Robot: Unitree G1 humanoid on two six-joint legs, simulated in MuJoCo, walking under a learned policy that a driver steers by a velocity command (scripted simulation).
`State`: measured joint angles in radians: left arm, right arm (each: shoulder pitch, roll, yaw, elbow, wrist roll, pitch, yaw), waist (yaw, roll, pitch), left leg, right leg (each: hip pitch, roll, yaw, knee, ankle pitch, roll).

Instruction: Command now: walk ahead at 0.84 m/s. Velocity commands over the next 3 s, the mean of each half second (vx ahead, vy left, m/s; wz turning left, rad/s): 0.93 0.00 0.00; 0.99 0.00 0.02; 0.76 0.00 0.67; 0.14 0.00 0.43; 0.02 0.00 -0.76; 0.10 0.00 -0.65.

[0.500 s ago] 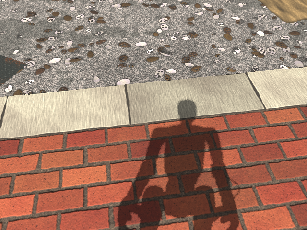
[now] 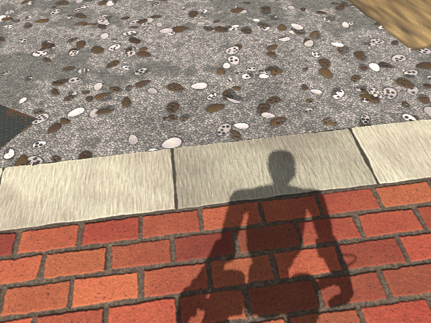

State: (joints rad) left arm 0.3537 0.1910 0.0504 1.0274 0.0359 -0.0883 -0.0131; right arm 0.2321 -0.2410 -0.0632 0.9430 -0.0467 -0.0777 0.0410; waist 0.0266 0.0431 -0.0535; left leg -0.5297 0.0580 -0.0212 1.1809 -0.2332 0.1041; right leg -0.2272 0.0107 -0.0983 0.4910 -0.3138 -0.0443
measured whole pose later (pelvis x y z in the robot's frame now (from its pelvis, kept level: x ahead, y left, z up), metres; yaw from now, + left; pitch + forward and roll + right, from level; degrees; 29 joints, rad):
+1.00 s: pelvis +0.87 +0.00 +0.00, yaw +1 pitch +0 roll -2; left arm 0.38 0.27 0.06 0.97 0.03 -0.10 -0.01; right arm 0.22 -0.25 -0.03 0.85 -0.02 -0.07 0.02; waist 0.01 0.02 0.03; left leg -0.53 0.06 -0.07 1.29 -0.25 0.10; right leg -0.19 0.10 -0.13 0.42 -0.23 -0.11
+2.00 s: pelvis +1.50 +0.16 -0.15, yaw +34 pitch +3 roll -2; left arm 0.37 0.30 0.07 0.82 -0.01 -0.03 0.01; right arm 0.01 -0.22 -0.03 0.57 -0.02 -0.02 0.00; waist 0.10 0.01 -0.01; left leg -0.48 0.03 -0.05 0.61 -0.20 -0.01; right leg -0.35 -0.04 0.03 0.79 -0.53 0.06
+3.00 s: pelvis +1.61 +0.17 -0.13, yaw -10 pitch +4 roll -2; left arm 0.19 0.31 0.06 0.61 0.01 0.00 0.00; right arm 0.27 -0.27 -0.08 0.71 0.02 -0.01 0.00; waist -0.04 0.00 -0.04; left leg -0.29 -0.04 -0.16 0.44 -0.21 0.03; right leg -0.44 0.06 0.07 0.88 -0.43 0.05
